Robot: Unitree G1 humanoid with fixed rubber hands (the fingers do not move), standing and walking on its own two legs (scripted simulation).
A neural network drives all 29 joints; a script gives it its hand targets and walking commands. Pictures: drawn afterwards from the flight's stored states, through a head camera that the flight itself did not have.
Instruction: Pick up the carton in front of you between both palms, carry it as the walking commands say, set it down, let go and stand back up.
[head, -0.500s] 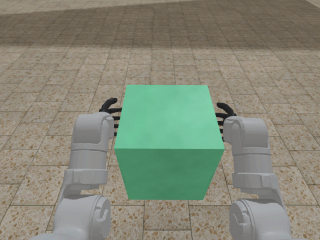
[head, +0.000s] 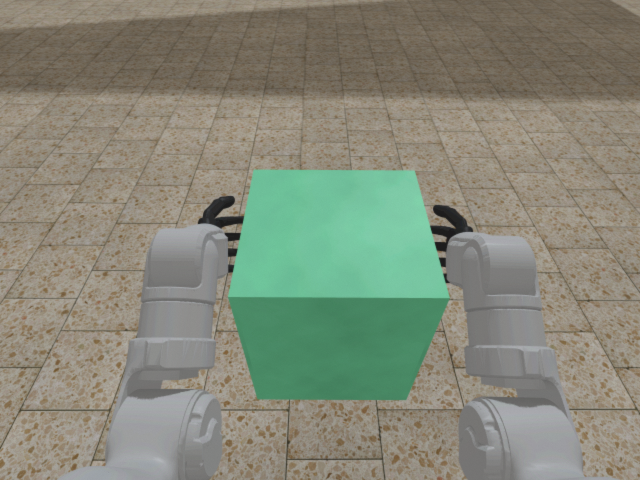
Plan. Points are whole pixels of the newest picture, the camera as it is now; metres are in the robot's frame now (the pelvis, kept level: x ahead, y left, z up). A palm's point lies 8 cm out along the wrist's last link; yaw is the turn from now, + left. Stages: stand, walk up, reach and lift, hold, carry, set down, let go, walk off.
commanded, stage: carry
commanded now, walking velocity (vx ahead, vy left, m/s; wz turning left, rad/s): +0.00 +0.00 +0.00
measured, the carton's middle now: (332, 289) +0.34 +0.00 +0.05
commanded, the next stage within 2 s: none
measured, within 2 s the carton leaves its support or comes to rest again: neither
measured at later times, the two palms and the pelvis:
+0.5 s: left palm (210, 247) +0.34 +0.15 +0.13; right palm (459, 256) +0.34 -0.15 +0.13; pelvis +0.00 +0.00 +0.00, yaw +0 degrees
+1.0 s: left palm (211, 247) +0.34 +0.15 +0.13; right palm (460, 256) +0.34 -0.15 +0.13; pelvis +0.00 +0.00 +0.00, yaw +0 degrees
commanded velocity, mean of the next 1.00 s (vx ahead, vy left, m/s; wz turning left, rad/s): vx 0.00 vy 0.00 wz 0.00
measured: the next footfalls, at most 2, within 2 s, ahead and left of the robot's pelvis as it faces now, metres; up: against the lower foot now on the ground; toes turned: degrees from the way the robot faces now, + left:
none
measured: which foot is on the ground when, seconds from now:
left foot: down 0.00-1.00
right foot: down 0.00-1.00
